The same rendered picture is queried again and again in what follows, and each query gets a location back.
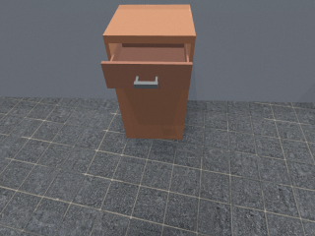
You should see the handle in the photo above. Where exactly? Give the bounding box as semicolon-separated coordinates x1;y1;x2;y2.
134;76;158;89

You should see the cabinet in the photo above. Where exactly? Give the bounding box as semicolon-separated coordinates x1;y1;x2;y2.
102;4;196;140

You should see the drawer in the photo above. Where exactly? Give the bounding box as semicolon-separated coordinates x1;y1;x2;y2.
100;43;193;89

